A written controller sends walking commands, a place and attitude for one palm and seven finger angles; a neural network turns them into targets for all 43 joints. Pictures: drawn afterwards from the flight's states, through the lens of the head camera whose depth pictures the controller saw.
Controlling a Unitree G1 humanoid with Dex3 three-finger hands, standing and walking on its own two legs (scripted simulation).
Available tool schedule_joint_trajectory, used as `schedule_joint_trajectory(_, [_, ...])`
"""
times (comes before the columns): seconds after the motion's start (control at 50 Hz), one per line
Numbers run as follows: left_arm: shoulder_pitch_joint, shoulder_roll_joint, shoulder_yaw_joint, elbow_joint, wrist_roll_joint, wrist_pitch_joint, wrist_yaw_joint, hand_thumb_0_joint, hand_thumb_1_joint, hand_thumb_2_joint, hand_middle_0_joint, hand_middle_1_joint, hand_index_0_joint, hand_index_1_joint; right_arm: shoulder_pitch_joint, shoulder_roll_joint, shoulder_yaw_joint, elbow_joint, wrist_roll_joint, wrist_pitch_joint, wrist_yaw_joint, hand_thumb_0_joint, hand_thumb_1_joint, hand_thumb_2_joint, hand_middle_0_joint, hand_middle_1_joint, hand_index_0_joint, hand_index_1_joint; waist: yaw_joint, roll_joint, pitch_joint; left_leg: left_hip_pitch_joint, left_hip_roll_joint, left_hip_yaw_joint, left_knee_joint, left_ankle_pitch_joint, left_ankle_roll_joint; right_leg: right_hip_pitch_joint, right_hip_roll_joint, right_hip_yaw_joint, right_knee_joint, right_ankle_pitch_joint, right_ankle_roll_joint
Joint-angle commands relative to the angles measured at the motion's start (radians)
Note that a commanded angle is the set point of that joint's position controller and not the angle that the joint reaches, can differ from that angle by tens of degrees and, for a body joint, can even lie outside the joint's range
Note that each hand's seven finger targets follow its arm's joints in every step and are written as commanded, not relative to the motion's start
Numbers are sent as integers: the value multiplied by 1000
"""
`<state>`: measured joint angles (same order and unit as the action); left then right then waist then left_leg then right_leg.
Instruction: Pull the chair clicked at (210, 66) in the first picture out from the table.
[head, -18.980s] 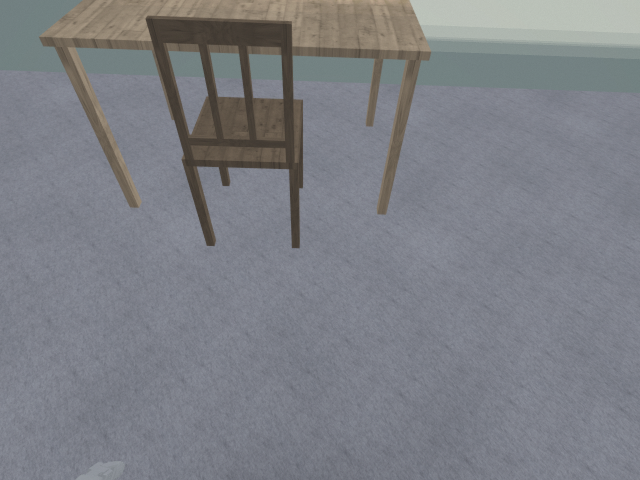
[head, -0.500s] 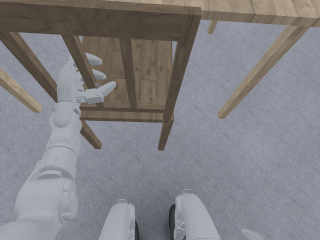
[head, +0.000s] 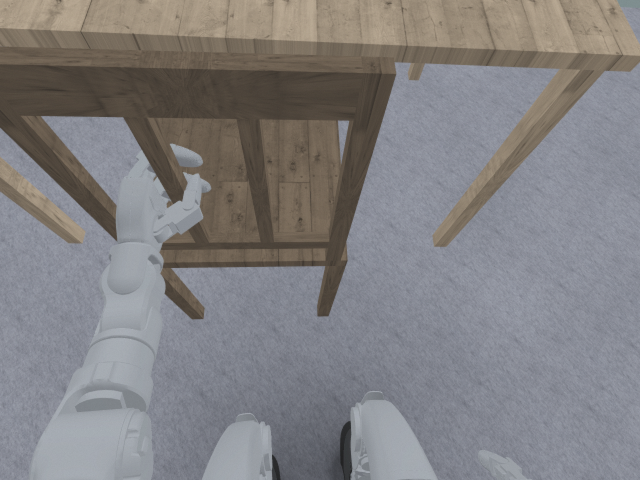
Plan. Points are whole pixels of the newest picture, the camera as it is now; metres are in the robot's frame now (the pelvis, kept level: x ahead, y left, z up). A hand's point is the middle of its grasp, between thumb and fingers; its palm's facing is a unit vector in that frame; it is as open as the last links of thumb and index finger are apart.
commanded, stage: hook a spindle and tug to test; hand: left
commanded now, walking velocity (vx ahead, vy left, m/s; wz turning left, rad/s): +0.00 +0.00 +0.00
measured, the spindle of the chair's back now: (178, 190) +0.47 +0.16 +0.00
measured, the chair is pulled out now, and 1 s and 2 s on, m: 0.01 0.07 0.20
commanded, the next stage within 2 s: step backward, pulling the chair out in 0.28 s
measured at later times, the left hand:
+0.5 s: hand (193, 223) +0.42 +0.14 +0.02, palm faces +0.00 -0.99 -0.12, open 5.3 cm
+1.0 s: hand (200, 237) +0.39 +0.12 +0.03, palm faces +0.00 -0.99 -0.13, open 5.3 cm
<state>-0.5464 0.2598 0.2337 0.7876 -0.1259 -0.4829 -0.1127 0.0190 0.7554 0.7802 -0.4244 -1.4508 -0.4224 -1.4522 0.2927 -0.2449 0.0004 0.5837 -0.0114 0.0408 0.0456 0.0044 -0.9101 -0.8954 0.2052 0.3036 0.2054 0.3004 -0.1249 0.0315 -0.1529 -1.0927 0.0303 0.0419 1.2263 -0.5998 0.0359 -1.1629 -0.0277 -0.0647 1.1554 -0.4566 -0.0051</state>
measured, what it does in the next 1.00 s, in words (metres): rises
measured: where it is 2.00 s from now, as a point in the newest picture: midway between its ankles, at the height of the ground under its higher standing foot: outside the picture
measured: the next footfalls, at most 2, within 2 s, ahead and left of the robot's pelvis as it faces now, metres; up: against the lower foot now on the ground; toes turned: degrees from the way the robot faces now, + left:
none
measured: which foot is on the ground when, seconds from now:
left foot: down 0.00-1.00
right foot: down 0.00-1.00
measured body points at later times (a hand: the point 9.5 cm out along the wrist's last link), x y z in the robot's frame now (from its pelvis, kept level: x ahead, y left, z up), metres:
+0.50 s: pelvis +0.01 +0.00 +0.03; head +0.15 +0.00 +0.46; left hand +0.41 +0.19 +0.03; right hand +0.12 -0.25 -0.09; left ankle -0.02 +0.09 -0.63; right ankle +0.04 -0.12 -0.63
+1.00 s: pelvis +0.01 +0.01 +0.10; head +0.12 +0.00 +0.53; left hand +0.39 +0.18 +0.04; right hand +0.06 -0.26 -0.04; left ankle -0.02 +0.09 -0.63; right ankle +0.04 -0.12 -0.63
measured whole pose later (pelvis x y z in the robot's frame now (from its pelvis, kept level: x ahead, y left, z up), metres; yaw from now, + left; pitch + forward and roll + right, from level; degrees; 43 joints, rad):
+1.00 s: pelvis +0.01 +0.01 +0.10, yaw -2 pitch +9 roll -1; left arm -0.47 0.19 0.09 0.96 -0.08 -0.22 0.07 0.07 0.71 0.79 -0.35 -1.19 -0.49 -1.45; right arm 0.26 -0.23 -0.01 0.66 0.03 0.12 -0.10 0.00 -0.91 -0.90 0.21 0.30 0.21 0.30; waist -0.08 0.02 0.09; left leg -0.39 0.02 0.11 0.59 -0.34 0.03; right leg -0.48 0.00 -0.02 0.53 -0.20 0.01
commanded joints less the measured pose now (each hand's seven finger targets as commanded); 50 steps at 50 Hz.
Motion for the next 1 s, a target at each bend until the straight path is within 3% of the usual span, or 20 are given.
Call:
schedule_joint_trajectory(0.0, [-151,105,-12,-287,-1,-99,-19,0,900,900,-500,-1450,-500,-1450,102,-150,-68,-84,0,-39,-7,0,-900,-900,200,300,200,300,26,51,-517,290,-12,-72,-139,633,-35,409,28,30,-69,446,-29])
schedule_joint_trajectory(0.22, [-55,65,-46,-357,1,-81,-14,0,900,900,-500,-1450,-500,-1450,80,-144,-74,-82,4,-56,-15,0,-900,-900,200,300,200,300,27,16,-507,296,-12,-70,-129,662,-36,415,20,30,-61,478,-25])
schedule_joint_trajectory(0.26, [-102,65,-53,-360,2,-79,-15,0,900,900,-500,-1450,-500,-1450,71,-143,-72,-77,4,-58,-19,0,-900,-900,200,300,200,300,19,26,-492,279,-17,-69,-126,617,-36,409,18,30,-59,460,-24])
schedule_joint_trajectory(0.28, [-99,87,-33,-369,2,-82,-14,0,900,900,-500,-1450,-500,-1450,70,-144,-73,-79,4,-60,-22,0,-900,-900,200,300,200,300,29,25,-499,279,-16,-71,-126,626,-38,419,18,32,-56,463,-26])
schedule_joint_trajectory(0.32, [-96,67,-50,-373,3,-79,-15,0,900,900,-500,-1450,-500,-1450,65,-141,-72,-80,3,-63,-22,0,-900,-900,200,300,200,300,30,51,-518,301,-18,-71,-121,649,-38,406,17,33,-53,467,-27])
schedule_joint_trajectory(0.36, [-155,63,-59,-340,0,-74,-18,0,900,900,-500,-1450,-500,-1450,60,-142,-69,-71,4,-65,-26,0,-900,-900,200,300,200,300,4,9,-489,261,-21,-65,-112,585,-33,402,18,35,-59,454,-22])
schedule_joint_trajectory(0.38, [-355,326,-7,-539,95,38,88,0,900,900,-500,-1450,-500,-1450,84,-124,-67,-145,51,11,-66,0,-900,-900,200,300,200,300,58,47,-706,506,-18,-24,-311,490,-19,845,-68,146,-281,484,-40])
schedule_joint_trajectory(0.4, [-362,287,-18,-546,95,105,138,0,900,900,-500,-1450,-500,-1450,105,-113,-69,-175,56,26,-100,0,-900,-900,200,300,200,300,36,53,-656,516,-28,-16,-350,478,-14,897,-66,138,-328,593,-38])
schedule_joint_trajectory(0.42, [-233,223,-52,-452,103,168,166,0,900,900,-500,-1450,-500,-1450,76,-116,-64,-157,61,42,-119,0,-900,-900,200,300,200,300,33,38,-584,509,-22,-26,-376,484,-20,867,-77,128,-341,640,-39])
schedule_joint_trajectory(0.44, [-120,134,-112,-313,104,222,179,0,900,900,-500,-1450,-500,-1450,58,-107,-51,-142,66,60,-123,0,-900,-900,200,300,200,300,37,-39,-486,466,-17,-33,-413,343,-19,847,-101,150,-415,475,-23])
schedule_joint_trajectory(0.46, [-89,99,-144,-243,107,254,191,0,900,900,-500,-1450,-500,-1450,50,-114,-46,-119,68,72,-136,0,-900,-900,200,300,200,300,30,-70,-394,458,-8,-38,-450,322,-15,841,-112,133,-431,479,-26])
schedule_joint_trajectory(0.48, [-91,92,-154,-195,112,271,203,0,900,900,-500,-1450,-500,-1450,51,-122,-43,-99,69,79,-149,0,-900,-900,200,300,200,300,27,-66,-347,488,8,-49,-499,382,-16,856,-117,109,-425,570,-28])
schedule_joint_trajectory(0.52, [-162,96,-156,-151,109,272,216,0,900,900,-500,-1450,-500,-1450,48,-127,-41,-76,65,84,-168,0,-900,-900,200,300,200,300,29,4,-326,594,47,-71,-570,596,-25,864,-120,83,-423,733,-20])
schedule_joint_trajectory(0.58, [-245,61,-191,-45,100,262,213,0,900,900,-500,-1450,-500,-1450,74,-130,-45,-39,57,83,-174,0,-900,-900,200,300,200,300,33,64,-322,756,103,-93,-591,917,-32,860,-117,94,-468,840,-10])
schedule_joint_trajectory(0.62, [-261,62,-191,8,105,256,207,0,900,900,-500,-1450,-500,-1450,81,-132,-53,-25,57,82,-176,0,-900,-900,200,300,200,300,35,83,-313,831,127,-103,-599,1022,-41,858,-104,95,-498,809,-13])
schedule_joint_trajectory(0.68, [-251,45,-200,49,105,241,190,0,900,900,-500,-1450,-500,-1450,60,-137,-60,-22,55,71,-171,0,-900,-900,200,300,200,300,51,106,-266,847,155,-118,-634,969,-41,866,-83,91,-533,673,-17])
schedule_joint_trajectory(0.8, [-214,50,-184,31,110,220,187,0,900,900,-500,-1450,-500,-1450,63,-138,-69,-7,36,51,-159,0,-900,-900,200,300,200,300,56,171,-253,1043,189,-122,-638,1296,-52,818,-53,84,-552,565,-16])
schedule_joint_trajectory(0.86, [-168,52,-172,-2,110,209,188,0,900,900,-500,-1450,-500,-1450,47,-133,-67,-16,31,48,-148,0,-900,-900,200,300,200,300,62,133,-250,1023,198,-110,-644,1236,-53,855,-56,93,-575,594,-20])
schedule_joint_trajectory(0.94, [-159,79,-158,-19,107,207,197,0,900,900,-500,-1450,-500,-1450,50,-139,-69,-8,40,47,-160,0,-900,-900,200,300,200,300,54,66,-283,967,184,-80,-635,1118,-66,941,-106,134,-569,851,-37])
schedule_joint_trajectory(0.98, [-148,89,-154,-15,104,205,202,0,900,900,-500,-1450,-500,-1450,44,-136,-70,-3,43,44,-166,0,-900,-900,200,300,200,300,55,47,-295,917,164,-61,-630,974,-68,973,-133,156,-569,933,-46])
